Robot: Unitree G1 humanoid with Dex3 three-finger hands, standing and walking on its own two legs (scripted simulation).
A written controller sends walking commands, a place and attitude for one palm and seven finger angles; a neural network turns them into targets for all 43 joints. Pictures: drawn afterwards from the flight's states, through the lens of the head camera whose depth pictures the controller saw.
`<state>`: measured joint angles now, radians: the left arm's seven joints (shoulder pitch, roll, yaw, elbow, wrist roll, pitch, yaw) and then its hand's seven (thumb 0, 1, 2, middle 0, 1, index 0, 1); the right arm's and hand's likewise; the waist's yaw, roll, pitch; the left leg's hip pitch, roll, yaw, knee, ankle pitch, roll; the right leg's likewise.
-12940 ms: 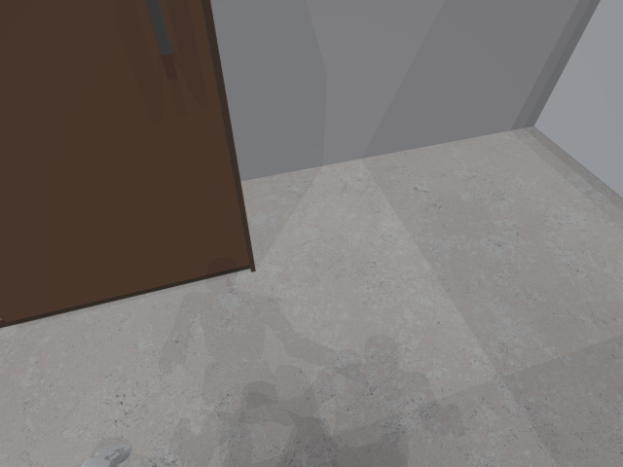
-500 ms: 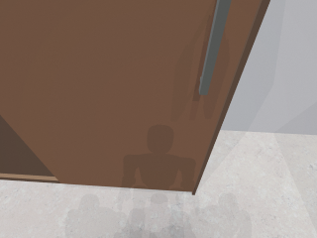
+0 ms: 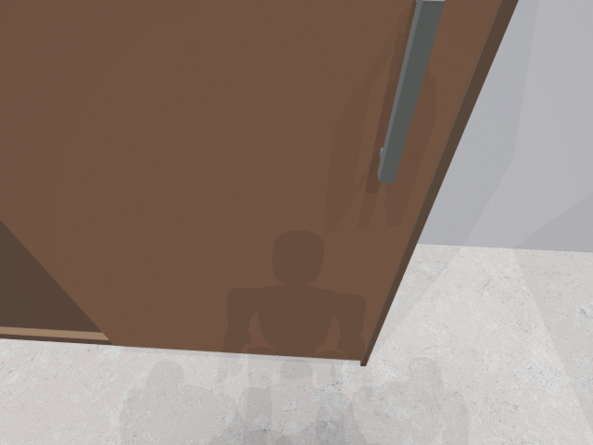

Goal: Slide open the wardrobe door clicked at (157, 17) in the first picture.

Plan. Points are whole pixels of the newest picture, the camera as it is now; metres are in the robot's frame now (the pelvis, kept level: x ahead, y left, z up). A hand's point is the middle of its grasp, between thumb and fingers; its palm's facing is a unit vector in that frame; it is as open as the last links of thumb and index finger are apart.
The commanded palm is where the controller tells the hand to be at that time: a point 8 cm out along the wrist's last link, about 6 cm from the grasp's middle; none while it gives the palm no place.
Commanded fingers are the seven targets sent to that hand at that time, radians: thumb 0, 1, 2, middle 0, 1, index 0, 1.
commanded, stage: look again from close up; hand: right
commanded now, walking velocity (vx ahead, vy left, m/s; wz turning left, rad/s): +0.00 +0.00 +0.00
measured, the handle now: (401, 96) +0.49 -0.10 +0.24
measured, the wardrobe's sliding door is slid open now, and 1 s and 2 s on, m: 0.00 0.00 0.00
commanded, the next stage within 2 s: raise the hand with hooked fingers in 0.50 s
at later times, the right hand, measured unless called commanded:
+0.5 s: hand out of the picture +0.01 -0.17 -0.18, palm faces +0.02 +0.98 -0.20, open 7.4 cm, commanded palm none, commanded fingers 0.00 -0.90 -0.90 0.20 0.30 0.20 0.30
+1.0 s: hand (461, 433) +0.16 -0.18 -0.01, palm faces +0.04 +1.00 -0.01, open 8.5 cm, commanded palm +0.13 -0.24 +0.01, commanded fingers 0.00 -0.41 -0.69 0.23 0.62 0.23 0.62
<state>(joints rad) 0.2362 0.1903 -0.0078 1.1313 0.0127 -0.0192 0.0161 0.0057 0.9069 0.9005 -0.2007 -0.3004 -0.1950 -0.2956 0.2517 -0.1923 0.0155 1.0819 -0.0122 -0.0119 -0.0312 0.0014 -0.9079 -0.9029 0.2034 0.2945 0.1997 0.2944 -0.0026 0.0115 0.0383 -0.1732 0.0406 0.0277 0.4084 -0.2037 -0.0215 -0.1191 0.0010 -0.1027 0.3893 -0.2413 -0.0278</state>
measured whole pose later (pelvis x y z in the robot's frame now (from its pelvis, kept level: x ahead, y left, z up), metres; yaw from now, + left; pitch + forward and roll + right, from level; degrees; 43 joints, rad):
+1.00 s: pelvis -0.02 +0.03 -0.05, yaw -2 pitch +6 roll -1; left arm 0.16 0.28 0.05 0.49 -0.04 -0.24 0.03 0.01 0.90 0.90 -0.20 -0.30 -0.20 -0.30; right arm 0.45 -0.23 -0.21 0.08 0.32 -0.39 0.38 0.00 -0.63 -0.79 0.22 0.47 0.22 0.47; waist -0.02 0.01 -0.09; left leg -0.59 0.04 0.06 0.90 -0.42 0.02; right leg -0.55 -0.03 -0.05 0.88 -0.44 0.00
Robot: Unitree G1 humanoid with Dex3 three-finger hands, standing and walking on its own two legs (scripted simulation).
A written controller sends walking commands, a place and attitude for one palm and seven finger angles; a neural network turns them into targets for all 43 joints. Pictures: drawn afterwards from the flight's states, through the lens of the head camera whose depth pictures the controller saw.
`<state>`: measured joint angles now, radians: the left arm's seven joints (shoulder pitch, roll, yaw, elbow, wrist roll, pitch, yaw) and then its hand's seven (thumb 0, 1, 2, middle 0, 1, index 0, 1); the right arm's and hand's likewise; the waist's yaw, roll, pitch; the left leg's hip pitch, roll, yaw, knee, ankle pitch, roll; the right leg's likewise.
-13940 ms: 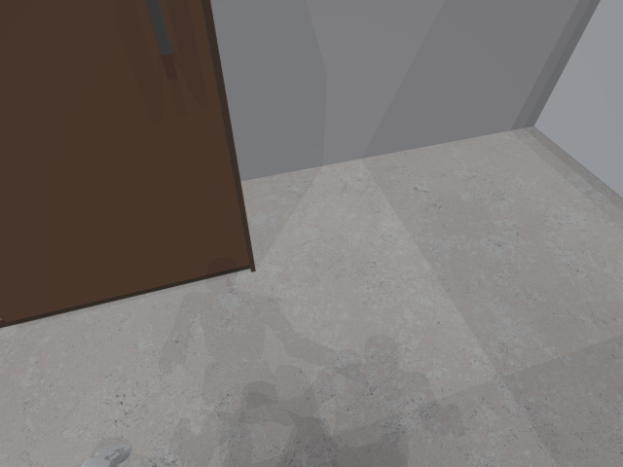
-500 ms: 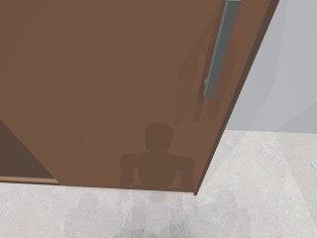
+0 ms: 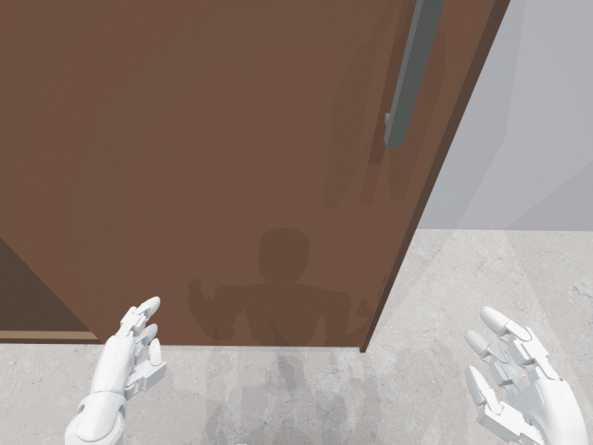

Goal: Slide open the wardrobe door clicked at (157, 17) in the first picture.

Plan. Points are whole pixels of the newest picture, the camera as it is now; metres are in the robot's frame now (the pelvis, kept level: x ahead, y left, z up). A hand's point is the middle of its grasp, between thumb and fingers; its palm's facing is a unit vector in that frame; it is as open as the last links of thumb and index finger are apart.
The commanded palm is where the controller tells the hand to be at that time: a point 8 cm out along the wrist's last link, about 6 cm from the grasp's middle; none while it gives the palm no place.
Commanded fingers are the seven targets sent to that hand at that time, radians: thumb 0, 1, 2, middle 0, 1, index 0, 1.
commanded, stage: raise the hand with hooked fingers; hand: right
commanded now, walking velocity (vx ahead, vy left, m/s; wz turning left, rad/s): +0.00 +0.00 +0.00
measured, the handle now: (411, 51) +0.51 -0.11 +0.29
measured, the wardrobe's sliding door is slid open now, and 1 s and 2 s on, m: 0.00 0.00 0.00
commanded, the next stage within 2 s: move the hooked fingers beside the handle in 1.70 s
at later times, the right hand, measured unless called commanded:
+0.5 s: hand (572, 316) +0.23 -0.25 +0.16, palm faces +0.04 +1.00 -0.09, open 11.5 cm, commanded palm +0.19 -0.30 +0.17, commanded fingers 0.00 0.17 -0.44 0.28 0.99 0.28 0.99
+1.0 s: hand out of the picture +0.26 -0.29 +0.27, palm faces +0.09 +0.99 -0.14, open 13.8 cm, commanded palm +0.23 -0.33 +0.28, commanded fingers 0.00 0.50 -0.30 0.30 1.20 0.30 1.20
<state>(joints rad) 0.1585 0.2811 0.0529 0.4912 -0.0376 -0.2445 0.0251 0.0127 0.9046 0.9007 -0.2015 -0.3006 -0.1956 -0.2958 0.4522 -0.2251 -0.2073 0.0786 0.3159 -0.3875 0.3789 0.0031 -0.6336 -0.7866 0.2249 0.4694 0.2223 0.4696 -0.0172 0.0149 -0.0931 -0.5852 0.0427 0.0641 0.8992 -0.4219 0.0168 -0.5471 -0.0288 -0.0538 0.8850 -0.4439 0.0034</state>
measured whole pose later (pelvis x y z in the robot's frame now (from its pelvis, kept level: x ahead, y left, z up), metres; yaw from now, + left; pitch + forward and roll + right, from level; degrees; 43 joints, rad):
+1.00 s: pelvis +0.01 -0.01 +0.04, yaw -2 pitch -4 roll +1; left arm 0.18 0.25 -0.11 0.61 -0.08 -0.25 0.09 0.02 0.90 0.90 -0.20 -0.30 -0.20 -0.30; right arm -0.13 -0.50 -0.48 -0.04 0.35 0.27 0.45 -0.01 0.46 -0.32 0.30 1.17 0.30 1.17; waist -0.08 -0.07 -0.01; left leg -0.15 0.04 0.10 0.47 -0.25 0.00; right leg -0.14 0.00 -0.03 0.49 -0.28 -0.02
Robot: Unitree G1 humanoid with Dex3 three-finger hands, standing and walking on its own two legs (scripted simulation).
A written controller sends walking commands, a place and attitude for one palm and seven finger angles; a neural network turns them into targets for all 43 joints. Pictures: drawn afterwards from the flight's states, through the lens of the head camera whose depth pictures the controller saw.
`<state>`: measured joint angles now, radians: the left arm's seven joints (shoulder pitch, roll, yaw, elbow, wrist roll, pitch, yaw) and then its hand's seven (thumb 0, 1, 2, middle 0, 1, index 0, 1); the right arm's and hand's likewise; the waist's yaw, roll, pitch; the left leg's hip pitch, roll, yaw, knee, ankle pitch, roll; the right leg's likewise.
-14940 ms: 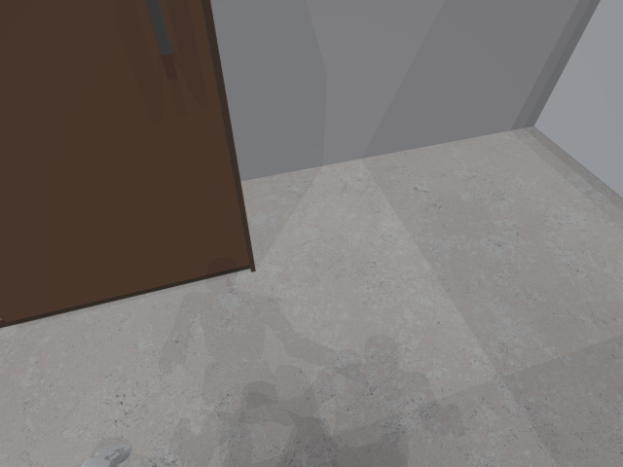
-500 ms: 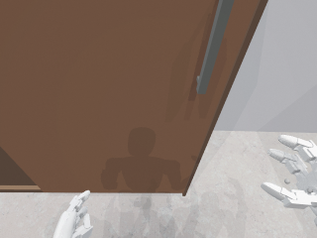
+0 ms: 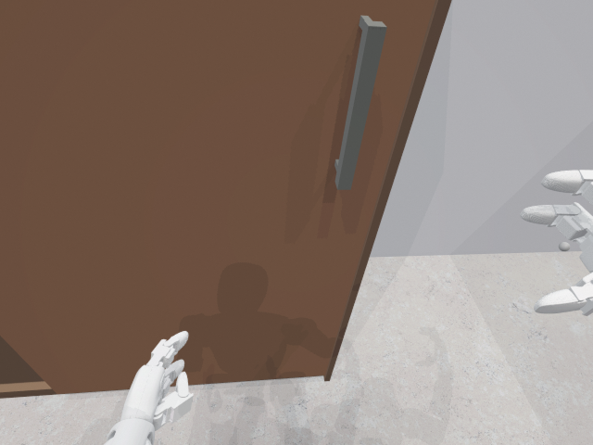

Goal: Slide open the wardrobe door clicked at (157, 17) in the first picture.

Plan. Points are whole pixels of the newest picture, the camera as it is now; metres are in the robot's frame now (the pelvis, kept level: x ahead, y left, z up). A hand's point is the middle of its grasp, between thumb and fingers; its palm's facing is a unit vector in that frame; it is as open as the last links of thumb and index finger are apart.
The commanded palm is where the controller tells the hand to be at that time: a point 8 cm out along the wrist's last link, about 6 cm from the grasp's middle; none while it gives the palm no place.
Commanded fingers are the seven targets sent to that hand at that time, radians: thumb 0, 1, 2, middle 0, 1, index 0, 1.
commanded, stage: raise the hand with hooked fingers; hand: right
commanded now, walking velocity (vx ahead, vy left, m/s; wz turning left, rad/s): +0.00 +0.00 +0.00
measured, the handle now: (353, 110) +0.50 -0.08 +0.25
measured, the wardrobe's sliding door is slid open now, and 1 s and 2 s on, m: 0.00 0.00 0.00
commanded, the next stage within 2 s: move the hooked fingers beside the handle in 0.70 s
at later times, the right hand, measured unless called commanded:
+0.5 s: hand (563, 206) +0.29 -0.27 +0.26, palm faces +0.03 +0.99 -0.13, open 14.0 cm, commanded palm +0.25 -0.31 +0.27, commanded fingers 0.00 0.50 -0.30 0.30 1.20 0.30 1.20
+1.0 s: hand (550, 194) +0.30 -0.26 +0.26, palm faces +0.04 +0.99 -0.12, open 14.0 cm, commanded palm +0.27 -0.29 +0.27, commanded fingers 0.00 0.50 -0.30 0.30 1.20 0.30 1.20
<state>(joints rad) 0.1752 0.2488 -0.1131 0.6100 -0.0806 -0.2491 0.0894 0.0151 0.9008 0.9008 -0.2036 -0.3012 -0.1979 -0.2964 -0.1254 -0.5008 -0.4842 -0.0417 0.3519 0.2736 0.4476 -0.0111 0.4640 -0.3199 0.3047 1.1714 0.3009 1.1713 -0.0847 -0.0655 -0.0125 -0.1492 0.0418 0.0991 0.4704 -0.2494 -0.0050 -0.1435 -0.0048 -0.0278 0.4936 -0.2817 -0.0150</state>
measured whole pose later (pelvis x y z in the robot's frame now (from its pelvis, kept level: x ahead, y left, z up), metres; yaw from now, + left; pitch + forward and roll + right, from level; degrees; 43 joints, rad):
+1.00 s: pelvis +0.01 +0.01 +0.00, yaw +0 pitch -3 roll +0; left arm 0.17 0.29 -0.10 0.62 -0.10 -0.20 0.08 0.02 0.90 0.90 -0.20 -0.30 -0.20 -0.30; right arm -0.36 -0.55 -0.48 0.10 0.31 0.40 0.47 -0.01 0.50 -0.30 0.31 1.20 0.30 1.20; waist -0.08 -0.07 -0.02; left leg -0.16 0.04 0.10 0.48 -0.26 0.00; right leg -0.14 -0.01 -0.02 0.48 -0.28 0.00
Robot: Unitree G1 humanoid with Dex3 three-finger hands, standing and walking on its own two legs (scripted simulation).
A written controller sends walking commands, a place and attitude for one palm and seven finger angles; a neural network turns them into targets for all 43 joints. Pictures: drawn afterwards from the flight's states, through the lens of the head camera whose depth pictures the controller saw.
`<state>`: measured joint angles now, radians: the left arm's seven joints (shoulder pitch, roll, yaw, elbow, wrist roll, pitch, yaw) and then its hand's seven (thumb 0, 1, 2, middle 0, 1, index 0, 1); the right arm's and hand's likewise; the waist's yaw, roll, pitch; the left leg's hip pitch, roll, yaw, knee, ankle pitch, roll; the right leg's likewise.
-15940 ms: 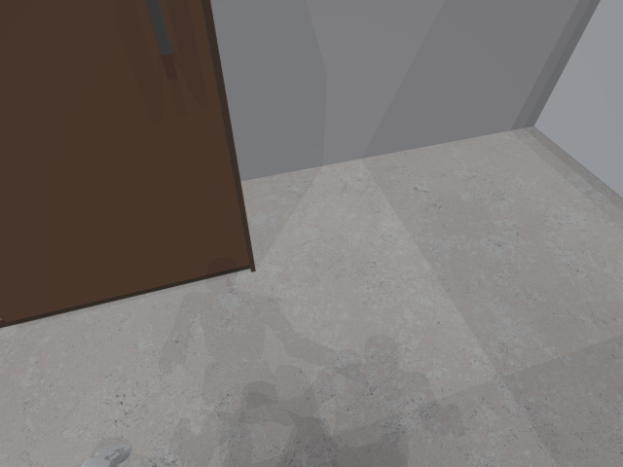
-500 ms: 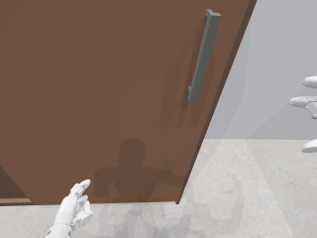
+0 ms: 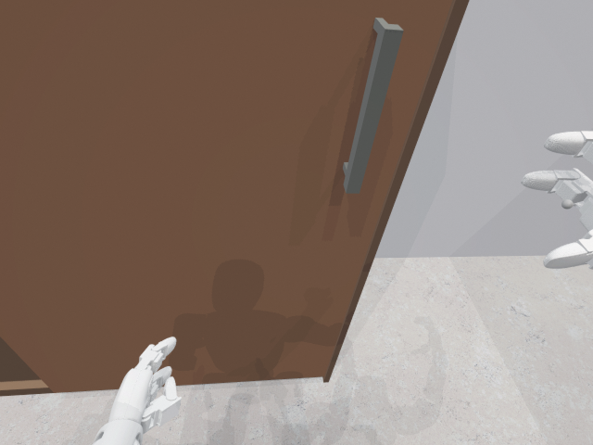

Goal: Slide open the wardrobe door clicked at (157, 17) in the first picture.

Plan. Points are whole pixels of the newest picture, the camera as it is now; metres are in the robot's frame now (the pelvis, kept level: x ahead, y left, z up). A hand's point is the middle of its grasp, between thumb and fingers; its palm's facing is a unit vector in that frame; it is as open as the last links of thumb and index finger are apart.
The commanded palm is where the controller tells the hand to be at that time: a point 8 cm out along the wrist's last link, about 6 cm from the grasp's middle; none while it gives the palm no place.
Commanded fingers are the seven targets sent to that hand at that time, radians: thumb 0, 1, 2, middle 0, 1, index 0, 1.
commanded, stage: move the hooked fingers beside the handle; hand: right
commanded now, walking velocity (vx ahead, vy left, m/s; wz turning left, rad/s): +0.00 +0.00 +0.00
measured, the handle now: (364, 114) +0.49 -0.09 +0.25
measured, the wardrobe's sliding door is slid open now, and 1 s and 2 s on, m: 0.00 0.00 0.00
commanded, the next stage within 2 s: none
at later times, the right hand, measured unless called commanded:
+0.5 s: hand (501, 174) +0.35 -0.22 +0.25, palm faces +0.00 +1.00 -0.08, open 14.0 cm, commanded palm +0.32 -0.27 +0.26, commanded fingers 0.00 0.50 -0.30 0.30 1.20 0.30 1.20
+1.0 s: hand (454, 151) +0.39 -0.18 +0.26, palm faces -0.03 +1.00 -0.05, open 14.0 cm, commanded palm +0.37 -0.23 +0.25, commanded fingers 0.00 0.50 -0.30 0.30 1.20 0.30 1.20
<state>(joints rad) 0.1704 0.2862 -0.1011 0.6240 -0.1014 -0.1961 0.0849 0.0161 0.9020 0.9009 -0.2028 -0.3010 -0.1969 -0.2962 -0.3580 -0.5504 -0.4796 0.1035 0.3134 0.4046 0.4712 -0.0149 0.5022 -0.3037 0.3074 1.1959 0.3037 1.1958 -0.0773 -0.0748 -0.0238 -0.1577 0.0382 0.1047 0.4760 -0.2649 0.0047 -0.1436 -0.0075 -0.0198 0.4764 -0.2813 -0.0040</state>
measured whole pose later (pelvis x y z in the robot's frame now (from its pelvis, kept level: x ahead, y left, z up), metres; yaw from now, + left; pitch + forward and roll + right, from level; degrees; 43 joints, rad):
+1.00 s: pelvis +0.00 +0.00 +0.00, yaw +1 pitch -2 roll +0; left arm 0.18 0.27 -0.08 0.66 -0.09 -0.12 0.09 0.01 0.90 0.90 -0.20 -0.30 -0.20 -0.30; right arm -0.65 -0.40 -0.28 0.33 0.23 0.40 0.25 -0.02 0.50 -0.30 0.31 1.20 0.30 1.20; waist -0.02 -0.06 -0.03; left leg -0.18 0.04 0.09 0.47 -0.26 0.01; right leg -0.15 -0.01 -0.04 0.44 -0.26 0.00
